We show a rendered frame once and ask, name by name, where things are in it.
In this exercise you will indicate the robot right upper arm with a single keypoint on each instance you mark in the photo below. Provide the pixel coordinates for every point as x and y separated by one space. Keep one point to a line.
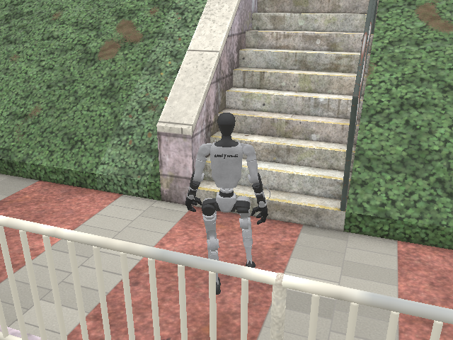
249 151

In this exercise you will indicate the right robot forearm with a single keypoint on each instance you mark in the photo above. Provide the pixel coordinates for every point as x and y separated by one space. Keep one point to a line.
258 190

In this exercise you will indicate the robot left upper arm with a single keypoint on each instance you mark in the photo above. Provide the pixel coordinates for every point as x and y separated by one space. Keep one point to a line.
203 151

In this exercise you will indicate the robot right thigh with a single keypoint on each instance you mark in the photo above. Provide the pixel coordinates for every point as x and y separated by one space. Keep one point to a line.
243 208

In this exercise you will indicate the left robot forearm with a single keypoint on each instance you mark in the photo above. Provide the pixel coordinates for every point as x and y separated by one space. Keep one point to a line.
193 188

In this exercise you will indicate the robot left hand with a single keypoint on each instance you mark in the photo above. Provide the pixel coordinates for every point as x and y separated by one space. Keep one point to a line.
194 202

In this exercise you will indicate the left robot foot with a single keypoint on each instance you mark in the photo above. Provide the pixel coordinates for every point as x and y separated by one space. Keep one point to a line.
218 291

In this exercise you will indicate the robot right hand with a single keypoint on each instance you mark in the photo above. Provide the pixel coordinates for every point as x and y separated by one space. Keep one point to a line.
263 213

